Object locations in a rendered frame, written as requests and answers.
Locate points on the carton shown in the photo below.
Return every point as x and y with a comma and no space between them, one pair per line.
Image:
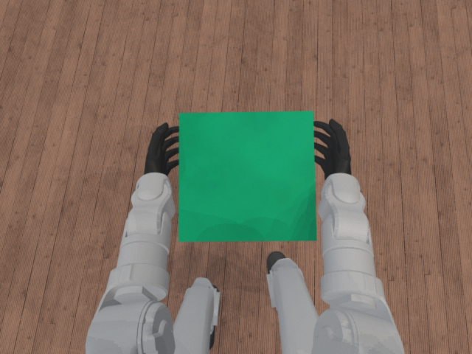
246,176

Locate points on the robot left thigh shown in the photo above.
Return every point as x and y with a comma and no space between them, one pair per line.
196,317

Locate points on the robot left upper arm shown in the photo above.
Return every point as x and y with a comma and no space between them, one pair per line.
134,328

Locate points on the robot left forearm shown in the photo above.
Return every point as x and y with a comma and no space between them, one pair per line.
141,272

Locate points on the right robot hand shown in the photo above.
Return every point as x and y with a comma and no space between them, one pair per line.
337,155

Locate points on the robot right forearm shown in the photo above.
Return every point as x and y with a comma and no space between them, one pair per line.
349,279

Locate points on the left robot hand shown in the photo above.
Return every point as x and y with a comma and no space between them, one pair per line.
157,156

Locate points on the robot right upper arm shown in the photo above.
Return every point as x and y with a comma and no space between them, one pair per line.
341,330

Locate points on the left robot foot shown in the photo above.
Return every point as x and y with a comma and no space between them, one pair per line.
212,336

